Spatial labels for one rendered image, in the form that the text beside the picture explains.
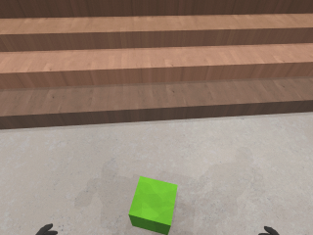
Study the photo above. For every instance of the robot left hand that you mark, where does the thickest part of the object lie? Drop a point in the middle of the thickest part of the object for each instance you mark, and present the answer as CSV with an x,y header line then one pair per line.
x,y
45,230

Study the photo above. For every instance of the carton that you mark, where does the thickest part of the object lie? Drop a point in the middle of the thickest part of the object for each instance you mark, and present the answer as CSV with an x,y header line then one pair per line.
x,y
153,205

